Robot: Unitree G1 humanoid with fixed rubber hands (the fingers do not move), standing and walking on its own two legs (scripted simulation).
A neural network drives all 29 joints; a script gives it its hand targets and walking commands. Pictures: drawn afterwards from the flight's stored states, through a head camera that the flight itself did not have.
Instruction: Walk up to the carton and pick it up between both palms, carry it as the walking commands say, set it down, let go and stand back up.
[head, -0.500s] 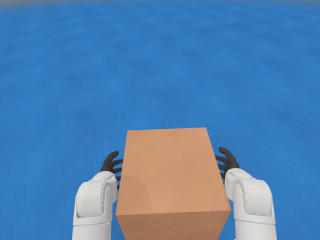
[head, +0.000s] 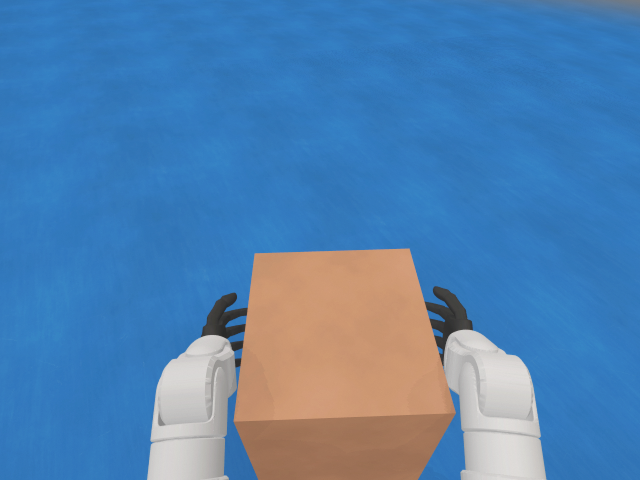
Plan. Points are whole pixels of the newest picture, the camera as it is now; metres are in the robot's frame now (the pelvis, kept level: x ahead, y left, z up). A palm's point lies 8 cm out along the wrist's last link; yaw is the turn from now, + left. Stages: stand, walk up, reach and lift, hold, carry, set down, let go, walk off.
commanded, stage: carry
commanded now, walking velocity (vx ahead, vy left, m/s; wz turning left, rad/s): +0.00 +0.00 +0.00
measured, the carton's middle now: (335, 374) +0.28 +0.00 +0.01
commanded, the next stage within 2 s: none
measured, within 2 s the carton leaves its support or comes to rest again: neither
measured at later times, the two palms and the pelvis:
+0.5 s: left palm (221, 339) +0.30 +0.15 +0.06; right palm (454, 345) +0.30 -0.14 +0.07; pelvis +0.01 +0.00 +0.01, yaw -2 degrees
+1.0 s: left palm (240, 330) +0.31 +0.12 +0.06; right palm (467, 342) +0.30 -0.17 +0.06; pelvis +0.03 -0.01 +0.01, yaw -2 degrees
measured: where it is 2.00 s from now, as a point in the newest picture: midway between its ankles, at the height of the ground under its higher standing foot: outside the picture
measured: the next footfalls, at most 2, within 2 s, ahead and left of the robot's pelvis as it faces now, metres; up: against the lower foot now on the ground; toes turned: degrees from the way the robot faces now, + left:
none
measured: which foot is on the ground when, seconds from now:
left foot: down 0.00-1.00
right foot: down 0.00-1.00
